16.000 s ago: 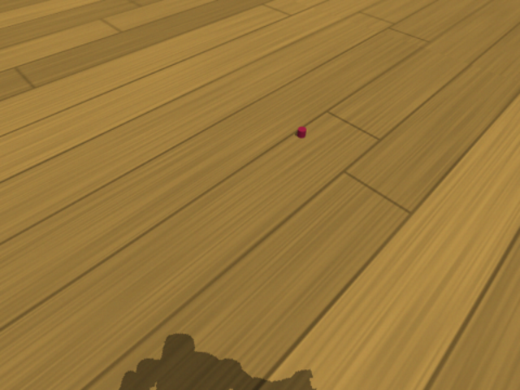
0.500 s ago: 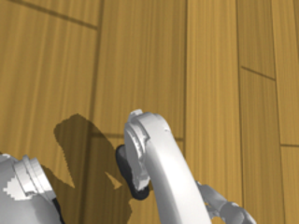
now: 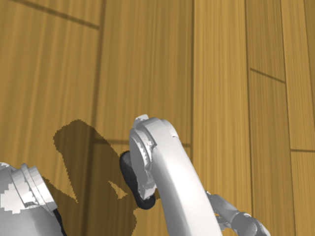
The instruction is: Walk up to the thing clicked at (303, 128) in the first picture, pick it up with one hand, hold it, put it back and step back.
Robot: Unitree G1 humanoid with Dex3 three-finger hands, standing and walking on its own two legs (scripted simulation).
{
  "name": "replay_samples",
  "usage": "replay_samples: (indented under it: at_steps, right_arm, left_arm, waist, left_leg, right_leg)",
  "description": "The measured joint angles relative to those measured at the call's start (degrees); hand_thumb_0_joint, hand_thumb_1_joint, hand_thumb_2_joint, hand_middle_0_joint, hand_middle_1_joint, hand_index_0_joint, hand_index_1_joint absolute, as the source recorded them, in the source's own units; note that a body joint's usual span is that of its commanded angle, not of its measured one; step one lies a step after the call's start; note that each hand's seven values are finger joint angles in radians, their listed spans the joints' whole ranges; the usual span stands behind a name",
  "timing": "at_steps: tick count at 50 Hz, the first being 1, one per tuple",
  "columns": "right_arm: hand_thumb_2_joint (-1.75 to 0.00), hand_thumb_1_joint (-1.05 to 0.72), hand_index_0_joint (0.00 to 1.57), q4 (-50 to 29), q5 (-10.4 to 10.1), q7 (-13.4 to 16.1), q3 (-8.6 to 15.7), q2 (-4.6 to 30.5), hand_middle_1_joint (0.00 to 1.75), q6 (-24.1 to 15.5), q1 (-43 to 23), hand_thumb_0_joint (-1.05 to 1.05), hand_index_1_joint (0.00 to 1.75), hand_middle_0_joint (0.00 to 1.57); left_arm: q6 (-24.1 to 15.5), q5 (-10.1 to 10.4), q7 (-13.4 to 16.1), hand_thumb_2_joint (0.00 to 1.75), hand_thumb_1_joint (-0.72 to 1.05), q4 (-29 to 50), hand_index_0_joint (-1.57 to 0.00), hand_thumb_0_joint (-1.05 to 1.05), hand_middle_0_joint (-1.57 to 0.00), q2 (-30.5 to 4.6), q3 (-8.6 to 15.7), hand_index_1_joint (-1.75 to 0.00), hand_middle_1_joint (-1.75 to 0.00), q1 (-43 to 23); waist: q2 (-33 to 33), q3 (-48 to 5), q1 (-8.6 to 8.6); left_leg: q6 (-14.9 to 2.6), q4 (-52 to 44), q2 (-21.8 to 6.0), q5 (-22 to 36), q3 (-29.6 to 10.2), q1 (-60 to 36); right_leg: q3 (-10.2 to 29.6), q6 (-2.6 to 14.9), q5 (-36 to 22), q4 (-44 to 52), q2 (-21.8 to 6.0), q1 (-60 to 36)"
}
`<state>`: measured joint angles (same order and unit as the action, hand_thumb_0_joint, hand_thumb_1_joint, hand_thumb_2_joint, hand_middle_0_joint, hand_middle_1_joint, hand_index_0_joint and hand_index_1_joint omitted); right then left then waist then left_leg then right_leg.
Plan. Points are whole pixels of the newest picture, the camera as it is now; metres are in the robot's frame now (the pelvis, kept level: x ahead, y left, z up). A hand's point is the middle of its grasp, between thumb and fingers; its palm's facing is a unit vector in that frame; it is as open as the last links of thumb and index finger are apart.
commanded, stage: close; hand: left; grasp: from above
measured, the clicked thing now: out of the picture +0.45 +0.34 -0.28
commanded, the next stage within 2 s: settle in 1.28 s
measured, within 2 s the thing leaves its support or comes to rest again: leaves its support in 1.64 s
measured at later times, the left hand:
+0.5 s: hand out of the picture +0.43 +0.33 -0.26, palm faces -0.43 -0.17 -0.89, open 12.1 cm
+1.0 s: hand out of the picture +0.43 +0.34 -0.25, palm faces -0.45 -0.17 -0.87, open 8.7 cm
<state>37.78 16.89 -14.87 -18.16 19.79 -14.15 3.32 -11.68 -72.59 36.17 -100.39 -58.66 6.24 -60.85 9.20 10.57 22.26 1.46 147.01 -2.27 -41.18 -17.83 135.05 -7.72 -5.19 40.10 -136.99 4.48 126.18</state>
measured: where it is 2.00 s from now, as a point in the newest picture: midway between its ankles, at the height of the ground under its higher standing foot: (102, 212)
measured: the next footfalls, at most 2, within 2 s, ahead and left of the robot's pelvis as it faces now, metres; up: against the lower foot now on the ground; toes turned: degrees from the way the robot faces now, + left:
none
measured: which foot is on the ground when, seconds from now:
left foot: down 0.00-1.00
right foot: down 0.00-1.00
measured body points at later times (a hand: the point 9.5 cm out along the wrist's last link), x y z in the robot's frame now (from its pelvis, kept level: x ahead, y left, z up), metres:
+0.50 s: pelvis +0.00 +0.00 +0.00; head +0.27 +0.14 +0.33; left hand +0.45 +0.34 -0.20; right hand +0.07 -0.25 -0.06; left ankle +0.06 +0.13 -0.27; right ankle +0.11 -0.13 -0.27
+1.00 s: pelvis +0.00 +0.00 +0.00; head +0.28 +0.14 +0.33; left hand +0.45 +0.34 -0.20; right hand +0.07 -0.26 -0.05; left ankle +0.06 +0.13 -0.27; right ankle +0.11 -0.13 -0.27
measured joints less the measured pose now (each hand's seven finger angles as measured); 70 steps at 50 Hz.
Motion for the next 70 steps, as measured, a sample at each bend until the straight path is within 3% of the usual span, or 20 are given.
replay_samples:
  at_steps: [16,28,38,50,58,64,70]
  right_arm:
    - [-0.9,-0.9,0.2,-0.4,-0.2,0.6,-0.6,0.0,0.3,1.2,0.7,0.0,0.3,0.2]
    - [-0.89,-0.9,0.2,-0.5,0.4,0.9,-0.7,-0.5,0.3,1.3,0.1,0.0,0.3,0.2]
    - [-0.89,-0.9,0.2,-0.8,-0.2,0.8,-0.3,0.4,0.3,0.5,0.3,0.0,0.3,0.2]
    - [-0.89,-0.9,0.2,-0.1,-0.6,0.7,0.5,0.0,0.3,1.8,0.8,0.0,0.3,0.2]
    - [-0.89,-0.9,0.2,-0.2,-0.2,1.2,0.3,-0.5,0.3,2.2,0.0,0.0,0.3,0.2]
    - [-0.89,-0.9,0.2,-0.5,-0.1,1.5,0.0,-0.4,0.3,1.8,-0.2,0.0,0.3,0.2]
    - [-0.89,-0.9,0.2,-0.6,0.0,1.6,-0.1,-0.1,0.3,1.4,0.1,0.0,0.3,0.2]
  left_arm:
    - [-1.0,0.7,-2.4,0.89,-0.36,0.4,-0.2,0.0,-0.2,-1.1,-1.0,-0.94,-0.93,-0.2]
    - [-1.1,-0.9,0.4,0.79,-0.16,0.4,-0.34,0.0,-0.31,-0.4,-0.6,-0.87,-0.89,0.0]
    - [0.4,0.9,-0.9,0.68,0.01,1.0,-0.47,0.0,-0.43,-0.8,0.5,-0.79,-0.83,-0.2]
    - [-0.4,1.6,-3.0,0.55,0.22,2.8,-0.63,0.0,-0.56,0.2,-0.8,-0.7,-0.77,1.0]
    - [-1.9,0.2,-1.5,0.46,0.38,2.0,-0.74,0.01,-0.66,0.6,-0.5,-0.66,-0.76,1.2]
    - [-1.4,-0.8,-0.2,0.37,0.39,0.5,-0.79,0.01,-0.69,-0.2,-0.4,-0.61,-0.72,0.1]
    - [-0.6,-0.5,-0.4,0.31,0.39,0.1,-0.85,0.01,-0.75,-0.7,-0.9,-0.56,-0.66,-1.1]
  waist:
    - [-0.2,0.2,-0.18]
    - [0.0,0.1,-0.09]
    - [0.1,0.7,0.19]
    - [-0.7,-0.5,-0.89]
    - [-0.4,-0.5,-1.09]
    - [-0.1,-0.3,-0.48]
    - [-0.1,0.0,-0.11]
  left_leg:
    - [0.07,-0.6,0.1,0.6,0.1,0.0]
    - [0.31,-0.6,-0.1,0.6,-0.2,-0.1]
    - [0.2,-0.8,-0.2,0.5,0.1,-0.1]
    - [0.46,-1.1,0.1,0.1,0.1,-0.1]
    - [0.37,-1.2,-0.1,0.3,0.1,-0.4]
    - [0.16,-0.9,0.0,0.6,0.2,-0.1]
    - [-0.04,-0.8,0.0,0.8,0.5,0.2]
  right_leg:
    - [0.0,0.19,-0.5,0.4,-0.2,0.1]
    - [-0.3,0.2,-0.8,0.6,0.0,0.2]
    - [0.0,0.02,-0.7,0.6,0.0,0.3]
    - [-0.1,0.31,-0.1,0.7,-0.4,0.2]
    - [-0.1,0.13,-0.4,0.9,-0.2,0.0]
    - [0.0,0.16,-0.7,0.6,-0.2,0.1]
    - [0.2,0.24,-0.8,0.6,-0.2,0.4]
